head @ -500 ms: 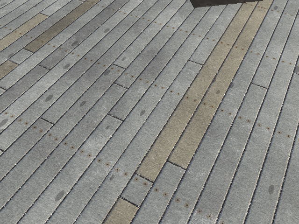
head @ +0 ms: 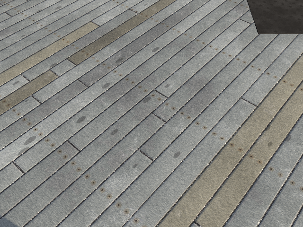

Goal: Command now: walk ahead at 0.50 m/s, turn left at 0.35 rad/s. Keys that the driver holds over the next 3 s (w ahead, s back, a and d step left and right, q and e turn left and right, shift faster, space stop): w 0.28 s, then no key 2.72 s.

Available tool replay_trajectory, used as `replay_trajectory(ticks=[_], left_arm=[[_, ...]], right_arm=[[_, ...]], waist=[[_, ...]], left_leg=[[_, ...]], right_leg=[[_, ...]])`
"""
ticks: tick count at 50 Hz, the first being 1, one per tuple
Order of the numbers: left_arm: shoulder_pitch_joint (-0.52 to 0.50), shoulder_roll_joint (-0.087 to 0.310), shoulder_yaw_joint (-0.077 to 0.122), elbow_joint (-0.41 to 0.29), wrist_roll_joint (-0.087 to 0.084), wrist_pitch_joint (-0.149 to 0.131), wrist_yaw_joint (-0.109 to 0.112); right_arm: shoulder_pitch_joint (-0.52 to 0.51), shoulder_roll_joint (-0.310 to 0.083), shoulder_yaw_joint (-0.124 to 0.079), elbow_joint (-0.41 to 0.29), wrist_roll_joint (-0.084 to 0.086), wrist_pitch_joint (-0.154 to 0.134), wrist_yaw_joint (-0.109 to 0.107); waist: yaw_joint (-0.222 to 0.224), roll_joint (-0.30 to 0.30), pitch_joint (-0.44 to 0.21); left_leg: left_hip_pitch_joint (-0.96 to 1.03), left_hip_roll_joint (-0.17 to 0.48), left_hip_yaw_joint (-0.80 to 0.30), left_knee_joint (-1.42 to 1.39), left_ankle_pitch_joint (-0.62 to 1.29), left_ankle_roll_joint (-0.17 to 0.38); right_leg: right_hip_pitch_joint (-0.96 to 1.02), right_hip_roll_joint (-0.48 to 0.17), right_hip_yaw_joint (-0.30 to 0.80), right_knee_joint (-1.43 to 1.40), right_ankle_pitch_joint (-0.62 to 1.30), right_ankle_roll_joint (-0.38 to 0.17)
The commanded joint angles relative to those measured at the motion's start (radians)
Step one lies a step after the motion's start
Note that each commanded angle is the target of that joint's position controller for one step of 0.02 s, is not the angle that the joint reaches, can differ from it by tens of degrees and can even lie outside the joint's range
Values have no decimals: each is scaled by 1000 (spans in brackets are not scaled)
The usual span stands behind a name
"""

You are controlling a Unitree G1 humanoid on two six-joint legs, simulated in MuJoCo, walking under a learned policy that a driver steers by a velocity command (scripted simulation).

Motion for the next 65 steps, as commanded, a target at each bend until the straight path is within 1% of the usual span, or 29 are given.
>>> replay_trajectory(ticks=[1,2,3,6,11,14,17,18,19,20,21,22,23,24,25,26,27,29,31,34,37,38,39,40,41,42,44,49,65], left_arm=[[138,81,28,4,-5,-10,-1],[153,86,29,19,-8,-18,-4],[177,98,33,34,-14,-29,-9],[214,112,40,64,-27,-45,-16],[267,114,42,106,-33,-34,-21],[322,140,48,135,-31,-28,-22],[343,145,48,167,-29,-14,-16],[337,146,47,173,-35,-9,-13],[342,133,41,178,-44,-7,-10],[338,104,29,149,-50,-12,-5],[474,-4,0,139,-79,-5,-2],[429,106,32,165,-51,16,15],[370,89,32,151,-47,23,15],[329,62,23,151,-40,26,13],[309,58,25,155,-32,37,11],[325,52,25,167,-21,51,6],[346,34,23,183,-18,64,2],[357,8,17,198,-20,78,-1],[309,-2,10,199,-19,87,5],[248,13,8,205,-20,102,17],[227,8,2,223,-15,98,23],[218,26,1,227,-10,90,25],[227,57,3,230,-3,77,29],[183,106,14,238,-22,72,30],[156,64,7,247,-33,68,23],[153,26,-3,250,-35,62,20],[163,28,-3,274,-36,58,26],[190,14,-6,315,-36,57,31],[233,-22,-22,401,-34,61,38]], right_arm=[[-10,-43,0,-75,-24,-2,19],[-1,-38,3,-70,-29,7,26],[2,-37,4,-72,-30,12,29],[-78,-35,9,-99,-31,14,36],[-282,6,42,-164,-26,6,51],[-356,1,50,-185,-19,2,48],[-327,-3,50,-174,-23,-13,30],[-250,-6,46,-144,-31,-22,22],[-135,-26,38,-99,-46,-35,13],[-5,-85,24,-71,-62,-46,1],[48,-184,-3,-69,-54,-36,-6],[73,-153,-6,-57,12,-24,-5],[-15,-100,13,-61,18,-24,-7],[-92,-33,34,-66,11,-26,-9],[-133,2,46,-64,10,-27,-13],[-159,21,55,-58,10,-27,-17],[-169,20,58,-54,3,-31,-19],[-173,-1,55,-35,1,-39,-19],[-171,-7,56,-15,-4,-39,-18],[-135,-18,53,19,-6,-20,-19],[-152,-17,54,35,4,4,-21],[-133,-4,57,44,1,8,-23],[-118,12,60,49,-2,10,-23],[-30,42,61,69,10,15,-20],[-20,43,64,104,3,22,-24],[-40,15,54,113,7,26,-27],[-51,4,49,126,4,24,-27],[-50,36,57,176,6,20,-35],[-24,66,68,279,7,31,-48]], waist=[[59,-106,-19],[51,-122,-17],[45,-142,-32],[45,-121,-27],[82,-120,14],[106,-125,19],[89,-122,12],[54,-110,-24],[9,-79,-93],[-35,-18,-205],[-6,229,-368],[-32,113,-390],[10,83,-264],[36,61,-161],[61,62,-104],[90,71,-84],[106,74,-100],[128,71,-124],[120,82,-114],[88,102,-101],[103,53,-41],[98,15,-17],[86,-29,-2],[13,-138,33],[27,-152,40],[36,-108,55],[40,-109,36],[53,-43,26],[54,-30,43]], left_leg=[[-309,115,-10,72,70,-16],[-283,114,-3,60,84,-22],[-273,106,2,50,93,-27],[-342,116,8,-11,160,-44],[-308,157,113,-290,333,-64],[-240,146,155,-409,332,-49],[-155,106,171,-497,295,-17],[-58,77,180,-568,334,-1],[112,74,176,-632,430,19],[347,237,37,-587,680,50],[627,563,-306,-553,1099,231],[546,540,-326,-575,1246,262],[443,490,-203,-605,1236,236],[334,441,-137,-653,1157,195],[248,395,-88,-696,1089,157],[162,358,-39,-728,1059,129],[119,342,-5,-735,1081,125],[76,323,41,-745,1070,132],[48,305,59,-752,959,125],[12,303,26,-781,630,120],[-82,281,-14,-785,218,79],[-118,263,-25,-781,130,43],[-131,233,-16,-747,89,10],[-82,146,49,-748,106,-13],[72,140,69,-737,176,-25],[113,155,48,-729,219,-24],[126,176,33,-730,258,-16],[111,183,35,-749,278,-25],[129,193,39,-741,301,-28]], right_leg=[[264,-288,368,-323,-57,-138],[241,-257,305,-334,33,-129],[241,-259,281,-332,135,-141],[272,-257,206,-365,218,-161],[249,-208,82,-402,246,-144],[282,-225,72,-375,295,-133],[355,-237,58,-243,591,-103],[369,-213,39,-145,699,-81],[333,-169,7,2,692,-54],[185,-127,-19,195,402,-23],[-85,14,-72,551,-335,16],[-98,23,41,659,-432,12],[-128,-13,77,669,-392,10],[-141,-43,73,609,-345,11],[-108,-67,70,548,-301,17],[-35,-74,62,498,-262,27],[35,-61,49,469,-229,33],[104,-51,30,383,-196,43],[138,-51,18,254,-163,44],[183,-49,3,143,-126,39],[282,-45,-9,-54,-25,16],[319,-81,39,-122,24,8],[331,-160,122,-177,60,-4],[229,-201,181,-189,37,-35],[96,-199,189,-231,-72,-37],[60,-161,159,-251,-105,-16],[112,-128,122,-239,-41,-1],[185,-130,113,-222,35,-11],[189,-120,101,-226,55,-14]])
Next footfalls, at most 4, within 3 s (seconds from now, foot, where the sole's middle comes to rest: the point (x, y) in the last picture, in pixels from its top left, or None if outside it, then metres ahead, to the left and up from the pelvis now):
0.40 left None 0.33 0.13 -0.77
0.78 right None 0.33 -0.08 -0.77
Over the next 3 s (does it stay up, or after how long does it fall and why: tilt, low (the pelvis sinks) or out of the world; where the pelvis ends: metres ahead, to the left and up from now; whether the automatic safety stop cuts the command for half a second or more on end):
stays up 0.31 0.03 0.01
